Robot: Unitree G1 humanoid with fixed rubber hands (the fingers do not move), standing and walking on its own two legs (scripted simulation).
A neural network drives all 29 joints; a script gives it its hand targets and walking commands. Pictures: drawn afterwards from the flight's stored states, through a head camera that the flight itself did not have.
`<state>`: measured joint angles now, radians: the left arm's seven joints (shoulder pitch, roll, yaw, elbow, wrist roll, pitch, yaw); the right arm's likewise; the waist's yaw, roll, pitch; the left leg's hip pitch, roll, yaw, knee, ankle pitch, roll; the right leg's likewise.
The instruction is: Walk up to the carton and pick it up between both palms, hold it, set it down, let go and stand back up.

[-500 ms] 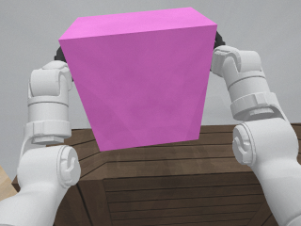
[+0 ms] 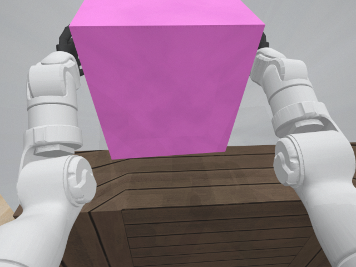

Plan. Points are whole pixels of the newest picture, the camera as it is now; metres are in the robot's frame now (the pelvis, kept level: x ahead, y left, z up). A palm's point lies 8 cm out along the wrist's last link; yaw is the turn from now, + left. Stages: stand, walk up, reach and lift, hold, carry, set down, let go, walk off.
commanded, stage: set down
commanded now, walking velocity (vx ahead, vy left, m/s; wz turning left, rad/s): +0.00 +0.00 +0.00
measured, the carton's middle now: (167, 83) +0.39 +0.01 +0.29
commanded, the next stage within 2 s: none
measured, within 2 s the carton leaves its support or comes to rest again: neither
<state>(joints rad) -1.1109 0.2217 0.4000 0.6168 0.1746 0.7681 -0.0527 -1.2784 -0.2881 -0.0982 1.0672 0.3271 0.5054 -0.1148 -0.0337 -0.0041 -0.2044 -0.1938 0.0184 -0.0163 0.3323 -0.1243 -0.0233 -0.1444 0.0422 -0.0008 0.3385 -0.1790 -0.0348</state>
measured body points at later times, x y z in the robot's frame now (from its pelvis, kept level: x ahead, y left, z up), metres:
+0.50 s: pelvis +0.01 +0.00 +0.00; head -0.06 +0.00 +0.45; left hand +0.40 +0.19 +0.27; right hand +0.43 -0.17 +0.32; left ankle +0.04 +0.13 -0.75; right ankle +0.00 -0.10 -0.75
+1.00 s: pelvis +0.01 +0.00 +0.00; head -0.04 +0.00 +0.45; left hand +0.41 +0.18 +0.23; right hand +0.44 -0.18 +0.27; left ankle +0.04 +0.13 -0.75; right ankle +0.00 -0.10 -0.75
